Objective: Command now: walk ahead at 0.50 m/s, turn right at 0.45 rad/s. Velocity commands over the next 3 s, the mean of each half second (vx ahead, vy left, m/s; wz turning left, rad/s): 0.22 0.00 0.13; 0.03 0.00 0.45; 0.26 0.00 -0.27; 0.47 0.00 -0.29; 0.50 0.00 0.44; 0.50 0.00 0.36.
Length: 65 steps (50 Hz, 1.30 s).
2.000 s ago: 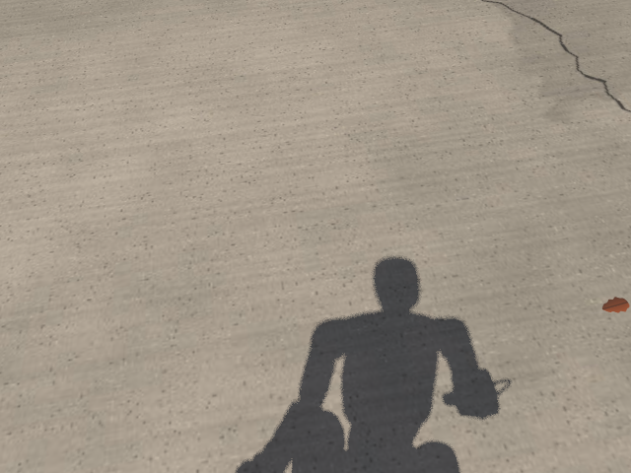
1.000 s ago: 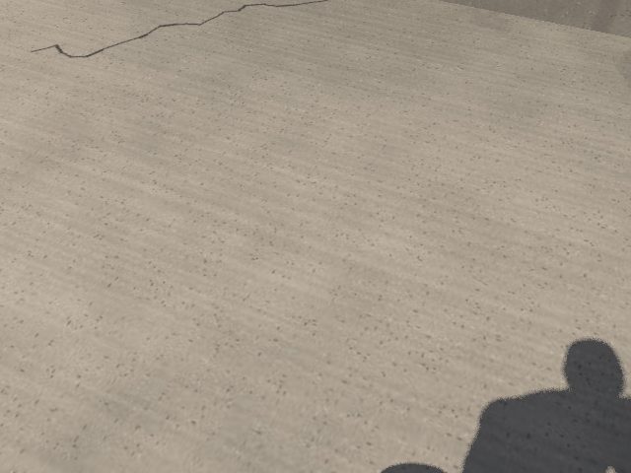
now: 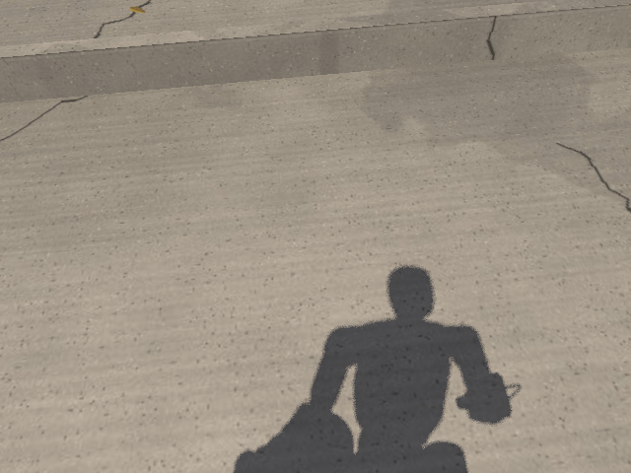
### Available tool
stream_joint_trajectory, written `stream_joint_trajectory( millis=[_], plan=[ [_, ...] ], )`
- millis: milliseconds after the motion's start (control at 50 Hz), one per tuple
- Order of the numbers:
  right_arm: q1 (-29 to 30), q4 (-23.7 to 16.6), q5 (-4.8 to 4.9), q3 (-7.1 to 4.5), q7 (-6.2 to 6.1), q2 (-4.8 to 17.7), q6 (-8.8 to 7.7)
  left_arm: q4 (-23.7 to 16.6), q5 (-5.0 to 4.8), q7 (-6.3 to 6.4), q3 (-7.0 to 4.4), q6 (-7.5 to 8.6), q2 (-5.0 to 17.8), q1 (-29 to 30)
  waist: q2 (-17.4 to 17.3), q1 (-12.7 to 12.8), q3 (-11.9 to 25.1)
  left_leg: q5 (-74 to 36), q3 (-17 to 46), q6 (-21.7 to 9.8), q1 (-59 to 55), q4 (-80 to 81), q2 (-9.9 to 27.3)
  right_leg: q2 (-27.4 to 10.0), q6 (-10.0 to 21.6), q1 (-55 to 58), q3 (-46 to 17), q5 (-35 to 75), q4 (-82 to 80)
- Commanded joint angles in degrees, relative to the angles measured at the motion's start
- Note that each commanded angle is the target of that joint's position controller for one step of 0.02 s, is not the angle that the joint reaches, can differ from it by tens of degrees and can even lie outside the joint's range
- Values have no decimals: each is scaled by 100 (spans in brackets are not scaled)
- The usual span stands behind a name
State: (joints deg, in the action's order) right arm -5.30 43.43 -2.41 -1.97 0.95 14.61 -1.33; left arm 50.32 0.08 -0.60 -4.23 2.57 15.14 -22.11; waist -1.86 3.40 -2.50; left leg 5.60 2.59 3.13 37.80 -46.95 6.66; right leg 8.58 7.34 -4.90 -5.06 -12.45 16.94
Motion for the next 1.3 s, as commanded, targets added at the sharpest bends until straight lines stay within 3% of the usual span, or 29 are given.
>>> stream_joint_trajectory(
  millis=[20, 100, 160, 180, 200, 220, 240, 260, 300, 380, 520, 640, 700, 720, 740, 760, 780, 820, 840, 940, 1040, 1080, 1100, 1120, 1140, 1160, 1180, 1220, 1300],
  plan=[
    [588, -489, 29, -35, 39, 349, -91, -220, 18, 45, -171, 82, 832, -343, 524, 109, 36, -514, -260, -36, 77, 644, -242, -1471, 617, 240, -1100, 1940, -381],
    [570, -457, 51, 11, 40, 287, -230, -60, 83, 124, -55, 105, 679, -474, 615, 124, 24, -525, -519, -408, -802, 1388, -560, -1529, 252, 464, -695, 3988, 147],
    [-860, 65, 36, -110, -47, 580, -364, -47, 75, 178, -66, 149, 866, -87, 605, -600, 511, -714, -553, -786, -2332, 2254, -869, -1330, -84, 663, -430, 4975, 1555],
    [-1509, 254, 4, -155, -96, 786, -443, -112, 51, 178, -30, 188, 775, -109, 344, -815, 954, -2103, -48, -940, -3462, 2207, -314, -1064, -209, 89, -256, 3787, 2562],
    [-1955, 260, -53, -253, -101, 1282, -447, -157, -82, 203, 64, 191, 328, -830, -878, -591, 1774, -5324, 1736, -1750, -5018, 1590, 1340, -403, -434, -1156, 186, 258, 4523],
    [-1966, 367, 207, -289, -46, 1219, -319, 17, -81, 215, 26, 120, 488, -1264, -1216, -444, 2312, -6237, 2924, -2448, -5312, 1988, 1795, -3, -574, -1897, 262, -2041, 5515],
    [-1444, 203, 354, -238, 3, 917, -262, 12, 128, 211, 11, 48, 688, -804, -342, -358, 1748, -5210, 2544, -2332, -4667, 2215, 1452, -389, -609, -2147, 24, -1666, 5738],
    [-957, 99, 334, -185, 3, 680, -223, -130, 199, 185, 22, 21, 654, -178, -67, -363, 1100, -4381, 2039, -2169, -4021, 2411, 1116, -551, -640, -2379, 75, -1428, 5647],
    [-801, 151, 305, -153, -48, 578, -153, -294, 222, 130, 38, -110, 571, 220, -45, -217, 593, -3667, 1459, -1852, -3133, 2797, 606, -833, -717, -2282, 111, -1151, 5129],
    [-852, 197, 204, -261, -48, 813, -56, -325, 185, 154, 93, -337, 398, 178, -228, -86, 769, -2615, 1260, -1724, -2457, 2984, 244, -765, -886, -1865, 287, -983, 4563],
    [-1083, 149, 143, -410, -90, 941, 219, -619, 140, 249, 98, -472, 453, 1133, -509, -448, 458, 1211, 2143, -1563, -2228, 3432, 57, -778, -967, -2243, 179, -829, 3470],
    [-1003, 103, 96, -491, -72, 976, 349, -724, -4, 344, 154, -341, 427, 1170, -609, -496, 444, 735, 2706, -1447, -2335, 3185, -7, -488, -786, -1631, 123, -1157, 2342],
    [-702, 41, 187, -497, -63, 947, 407, -614, -33, 416, 151, -224, 457, 525, -553, -124, 440, 796, 2744, -1027, -1944, 2914, -306, -421, -564, -462, 147, -549, 501],
    [-781, -13, 247, -441, -82, 730, 395, -633, 35, 464, 69, -187, 803, 515, -28, -207, 410, 1696, 2378, -679, -1483, 2468, -715, -1096, -399, -15, -497, -711, -275],
    [-882, -167, 358, -379, -97, 423, 364, -831, 140, 479, -62, -212, 1431, 831, 1328, -381, 436, 2391, 1077, -339, -658, 1058, -1633, -2628, 201, 183, -2235, -1083, -789],
    [-931, -34, 120, -488, -146, 896, 338, -934, 211, 437, -60, -246, 1372, 1300, 1041, -449, 135, 2585, 436, -280, -519, -294, -1567, -3124, 627, -615, -2340, -34, -682],
    [-936, 21, 69, -542, -128, 1033, 337, -985, 171, 407, 48, -242, 939, 1331, 652, -545, 189, 2391, 449, -257, -878, -997, -1302, -2921, 690, -874, -1879, 886, -438],
    [-1187, 177, 50, -525, -72, 876, 420, -1032, 107, 365, 144, -223, 604, 1583, 669, -730, 193, 1871, 369, -204, -927, -1738, -1254, -2197, 374, -774, -805, 1711, -144],
    [-1260, 223, 61, -500, -31, 816, 462, -1044, 119, 364, 149, -220, 603, 1518, 905, -676, 237, 1845, 302, -150, -820, -1965, -1287, -2043, 346, -577, -541, 2214, -21],
    [-675, 86, 160, -344, 3, 610, 534, -746, 116, 307, 81, -192, 760, 708, 1026, -223, 372, 1953, 284, 24, -674, -986, -1236, -2104, 486, 472, -396, 3251, 346],
    [-532, 213, 259, -142, -127, 364, 564, -529, 154, 177, 137, -184, 720, 757, 1317, -175, 481, 2060, -198, -138, -2240, 1189, -1054, -1979, 429, 2, -404, 3199, 444],
    [-914, 439, 194, -102, -222, 324, 499, -352, 94, 122, 111, -236, 810, 654, 1182, -400, 462, 1136, -489, -292, -3108, 2762, -1127, -1771, 237, -326, -558, 1794, 497],
    [-1075, 533, 121, -135, -272, 491, 413, -305, 61, 116, 92, -244, 820, 573, 989, -458, 449, 785, -319, -411, -3769, 3122, -973, -1682, 66, -852, -682, 843, 564],
    [-1329, 584, 43, -180, -323, 816, 307, -399, 33, 90, 148, -215, 582, 631, 332, -554, 593, 1487, 545, -605, -4598, 3280, -146, -1425, -150, -1731, -539, -413, 993],
    [-1471, 606, 73, -312, -322, 1437, 270, -626, -22, 71, 225, -196, 209, 929, -962, -678, 403, 2770, 1836, -1135, -4677, 3653, 865, -532, -342, -2822, 398, -1586, 1939],
    [-1549, 707, 19, -420, -291, 1587, 250, -799, 98, 96, 121, -232, 685, 1512, -1127, -1007, -306, 3447, 2419, -1643, -3774, 4100, 1498, -710, -336, -3219, 438, -1921, 2932],
    [-1291, 656, -12, -302, -273, 1149, 173, -743, 82, 57, 18, -250, 828, 1495, -674, -791, -667, 3560, 2301, -1684, -3517, 4296, 1372, -847, -295, -3349, 125, -1596, 3505],
    [-840, 563, 87, -195, -283, 743, 44, -489, 98, -66, -32, -227, 719, 954, -686, -426, -705, 2782, 1443, -1360, -3581, 4412, 929, -959, -359, -3355, 75, -989, 3774],
    [-1078, 650, 95, -196, -264, 664, -215, -516, 163, -209, -19, -213, 435, 1153, -465, -485, -430, 1300, 408, -1317, -3848, 4231, 762, -1083, -581, -3458, 368, -343, 3802]
  ],
)
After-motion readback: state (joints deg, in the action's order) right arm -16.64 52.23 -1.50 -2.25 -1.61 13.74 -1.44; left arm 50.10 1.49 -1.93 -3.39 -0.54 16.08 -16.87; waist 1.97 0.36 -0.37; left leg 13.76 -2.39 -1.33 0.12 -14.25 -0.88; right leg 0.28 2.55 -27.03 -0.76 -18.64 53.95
